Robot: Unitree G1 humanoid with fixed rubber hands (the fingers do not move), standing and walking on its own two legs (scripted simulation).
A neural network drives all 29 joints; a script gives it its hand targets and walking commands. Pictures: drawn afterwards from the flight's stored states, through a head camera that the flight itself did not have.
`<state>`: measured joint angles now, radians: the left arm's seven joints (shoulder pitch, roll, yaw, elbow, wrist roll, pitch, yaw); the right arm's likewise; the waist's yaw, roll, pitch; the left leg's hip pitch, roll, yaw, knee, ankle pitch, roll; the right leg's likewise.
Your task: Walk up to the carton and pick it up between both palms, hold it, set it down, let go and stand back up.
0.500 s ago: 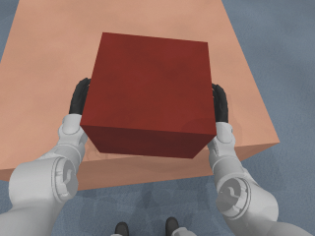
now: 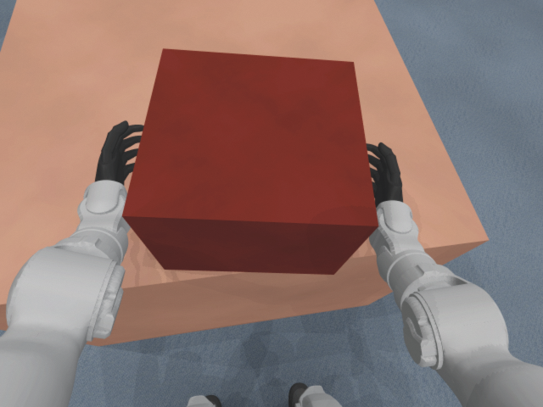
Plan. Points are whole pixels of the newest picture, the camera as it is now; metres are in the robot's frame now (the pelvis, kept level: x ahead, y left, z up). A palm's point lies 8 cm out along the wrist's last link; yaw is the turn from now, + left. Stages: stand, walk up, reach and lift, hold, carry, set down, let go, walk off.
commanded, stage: set down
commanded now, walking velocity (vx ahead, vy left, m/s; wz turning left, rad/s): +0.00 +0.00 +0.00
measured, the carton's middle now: (254, 170) +0.47 -0.01 +0.02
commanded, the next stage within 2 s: none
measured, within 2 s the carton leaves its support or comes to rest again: neither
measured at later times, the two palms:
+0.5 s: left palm (100, 162) +0.47 +0.20 +0.05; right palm (424, 167) +0.44 -0.25 +0.06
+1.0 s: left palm (36, 124) +0.46 +0.24 +0.14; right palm (456, 130) +0.44 -0.25 +0.14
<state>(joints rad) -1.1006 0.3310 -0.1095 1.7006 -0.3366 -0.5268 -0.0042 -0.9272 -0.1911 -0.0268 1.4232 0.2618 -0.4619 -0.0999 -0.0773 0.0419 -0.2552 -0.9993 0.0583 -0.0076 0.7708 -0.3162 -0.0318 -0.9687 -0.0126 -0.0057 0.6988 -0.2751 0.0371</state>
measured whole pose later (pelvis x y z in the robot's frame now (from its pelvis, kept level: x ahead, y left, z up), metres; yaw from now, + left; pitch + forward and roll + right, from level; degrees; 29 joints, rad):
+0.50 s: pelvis -0.02 +0.00 +0.00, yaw +0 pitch +30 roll -3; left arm -1.07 0.40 -0.22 1.37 -0.46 -0.29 -0.03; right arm -0.97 -0.39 0.13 1.23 0.52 -0.25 -0.03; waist -0.06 0.04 -0.25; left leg -1.02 0.06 -0.03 0.80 -0.30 -0.03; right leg -0.98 -0.01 -0.02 0.72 -0.26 0.03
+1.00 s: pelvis -0.01 -0.01 +0.03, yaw +2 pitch +20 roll -2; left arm -1.09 0.49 -0.20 1.35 -0.44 -0.14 -0.08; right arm -0.98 -0.40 0.11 1.19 0.49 -0.09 -0.04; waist -0.08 0.01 -0.19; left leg -0.70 0.05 -0.02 0.57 -0.22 -0.03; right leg -0.67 -0.02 -0.02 0.51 -0.19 0.03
